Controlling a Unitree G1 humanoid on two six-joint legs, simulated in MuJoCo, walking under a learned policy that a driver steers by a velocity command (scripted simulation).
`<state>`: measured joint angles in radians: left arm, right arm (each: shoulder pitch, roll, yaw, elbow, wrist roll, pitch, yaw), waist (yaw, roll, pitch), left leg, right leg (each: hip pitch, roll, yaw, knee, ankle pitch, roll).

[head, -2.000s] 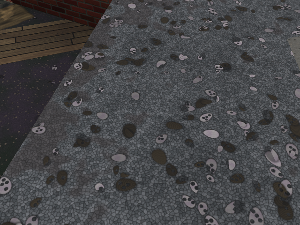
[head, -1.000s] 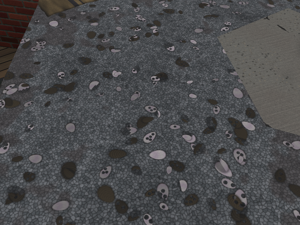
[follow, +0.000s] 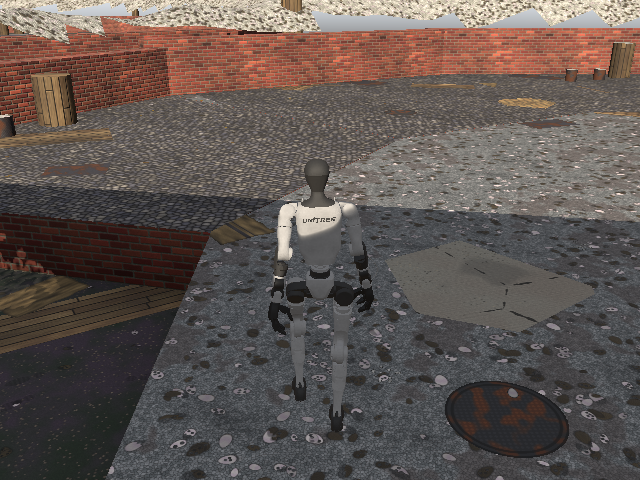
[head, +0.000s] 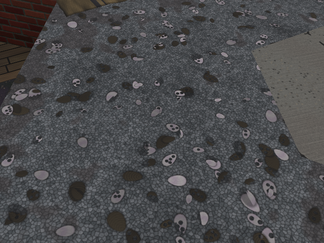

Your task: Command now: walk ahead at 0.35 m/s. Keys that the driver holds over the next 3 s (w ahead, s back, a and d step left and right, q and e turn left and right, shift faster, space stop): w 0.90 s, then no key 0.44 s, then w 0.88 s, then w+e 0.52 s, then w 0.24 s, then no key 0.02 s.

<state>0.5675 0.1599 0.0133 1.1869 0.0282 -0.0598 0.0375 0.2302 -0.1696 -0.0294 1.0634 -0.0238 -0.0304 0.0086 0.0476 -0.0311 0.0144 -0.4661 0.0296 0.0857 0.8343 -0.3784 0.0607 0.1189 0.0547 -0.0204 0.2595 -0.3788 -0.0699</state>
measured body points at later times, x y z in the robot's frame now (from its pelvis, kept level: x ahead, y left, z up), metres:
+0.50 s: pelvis +0.24 +0.05 +0.01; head +0.26 +0.06 +0.46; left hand +0.38 +0.28 -0.13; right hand +0.15 -0.16 -0.13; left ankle +0.15 +0.12 -0.73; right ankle +0.40 -0.09 -0.68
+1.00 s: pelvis +0.52 +0.02 +0.01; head +0.55 +0.01 +0.46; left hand +0.46 +0.25 -0.13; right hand +0.65 -0.22 -0.12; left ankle +0.64 +0.17 -0.67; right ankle +0.48 -0.04 -0.73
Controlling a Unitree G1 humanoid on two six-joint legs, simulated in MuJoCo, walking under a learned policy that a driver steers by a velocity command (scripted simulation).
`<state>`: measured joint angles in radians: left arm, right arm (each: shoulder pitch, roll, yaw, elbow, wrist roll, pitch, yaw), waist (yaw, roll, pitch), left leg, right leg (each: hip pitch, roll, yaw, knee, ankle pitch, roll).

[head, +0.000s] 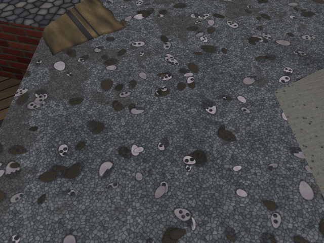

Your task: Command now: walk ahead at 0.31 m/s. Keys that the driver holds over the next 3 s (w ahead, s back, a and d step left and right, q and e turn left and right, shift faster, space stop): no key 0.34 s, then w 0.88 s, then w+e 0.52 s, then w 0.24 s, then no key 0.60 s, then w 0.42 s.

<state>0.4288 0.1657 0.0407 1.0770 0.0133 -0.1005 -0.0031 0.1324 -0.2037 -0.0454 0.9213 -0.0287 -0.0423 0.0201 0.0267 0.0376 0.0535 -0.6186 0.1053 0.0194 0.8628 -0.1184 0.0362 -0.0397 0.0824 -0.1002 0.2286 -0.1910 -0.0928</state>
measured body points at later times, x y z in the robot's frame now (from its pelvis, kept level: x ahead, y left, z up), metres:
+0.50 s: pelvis +0.13 +0.04 +0.00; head +0.13 +0.04 +0.45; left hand +0.15 +0.26 -0.16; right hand +0.14 -0.20 -0.16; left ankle +0.20 +0.10 -0.75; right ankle +0.10 -0.09 -0.72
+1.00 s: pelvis +0.26 +0.05 -0.01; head +0.29 +0.04 +0.44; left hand +0.14 +0.27 -0.15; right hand +0.44 -0.17 -0.13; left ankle +0.39 +0.16 -0.72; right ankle +0.11 -0.07 -0.75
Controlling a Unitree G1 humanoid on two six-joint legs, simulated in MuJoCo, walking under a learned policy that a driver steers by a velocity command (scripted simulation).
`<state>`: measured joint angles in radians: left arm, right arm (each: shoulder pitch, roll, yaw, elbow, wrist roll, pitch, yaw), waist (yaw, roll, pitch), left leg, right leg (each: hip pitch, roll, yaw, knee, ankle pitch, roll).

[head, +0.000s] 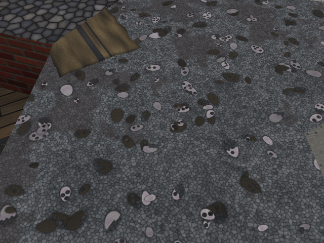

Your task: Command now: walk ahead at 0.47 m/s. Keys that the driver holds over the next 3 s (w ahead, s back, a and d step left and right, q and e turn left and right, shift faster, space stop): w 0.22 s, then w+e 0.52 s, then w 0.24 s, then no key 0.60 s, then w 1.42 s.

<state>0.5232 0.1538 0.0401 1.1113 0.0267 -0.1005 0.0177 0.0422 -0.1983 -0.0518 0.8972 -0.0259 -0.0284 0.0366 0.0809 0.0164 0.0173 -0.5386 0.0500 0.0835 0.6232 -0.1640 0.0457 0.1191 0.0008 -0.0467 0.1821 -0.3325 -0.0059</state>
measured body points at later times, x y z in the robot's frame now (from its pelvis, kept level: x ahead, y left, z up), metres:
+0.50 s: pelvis +0.26 +0.04 +0.00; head +0.29 +0.04 +0.45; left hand +0.43 +0.24 -0.13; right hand +0.17 -0.18 -0.14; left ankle +0.14 +0.11 -0.74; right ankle +0.42 -0.08 -0.69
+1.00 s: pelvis +0.53 -0.02 +0.01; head +0.55 -0.04 +0.46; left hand +0.59 +0.24 -0.12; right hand +0.62 -0.30 -0.11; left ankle +0.73 +0.09 -0.68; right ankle +0.44 -0.05 -0.74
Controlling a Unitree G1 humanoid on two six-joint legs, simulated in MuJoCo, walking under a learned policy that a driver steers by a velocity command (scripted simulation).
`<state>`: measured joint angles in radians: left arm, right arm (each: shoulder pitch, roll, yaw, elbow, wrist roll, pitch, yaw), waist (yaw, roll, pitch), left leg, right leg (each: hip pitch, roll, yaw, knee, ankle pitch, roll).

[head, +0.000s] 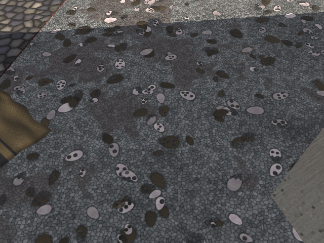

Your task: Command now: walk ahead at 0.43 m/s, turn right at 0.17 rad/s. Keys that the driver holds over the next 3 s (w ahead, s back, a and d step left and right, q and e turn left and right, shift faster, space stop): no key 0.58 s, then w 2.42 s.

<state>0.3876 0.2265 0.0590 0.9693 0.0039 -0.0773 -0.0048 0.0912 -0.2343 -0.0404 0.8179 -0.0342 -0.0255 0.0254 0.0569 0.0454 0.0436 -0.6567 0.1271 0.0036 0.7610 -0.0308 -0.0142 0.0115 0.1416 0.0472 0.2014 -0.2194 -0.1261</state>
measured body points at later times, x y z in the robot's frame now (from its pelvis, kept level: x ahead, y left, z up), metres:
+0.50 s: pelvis +0.16 +0.04 -0.01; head +0.17 +0.05 +0.44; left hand +0.22 +0.28 -0.16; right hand +0.20 -0.20 -0.15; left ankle +0.22 +0.12 -0.74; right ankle +0.17 -0.09 -0.73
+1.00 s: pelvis +0.27 +0.05 +0.00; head +0.28 +0.06 +0.45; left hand +0.35 +0.29 -0.15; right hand +0.20 -0.19 -0.14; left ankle +0.22 +0.12 -0.74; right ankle +0.26 -0.08 -0.68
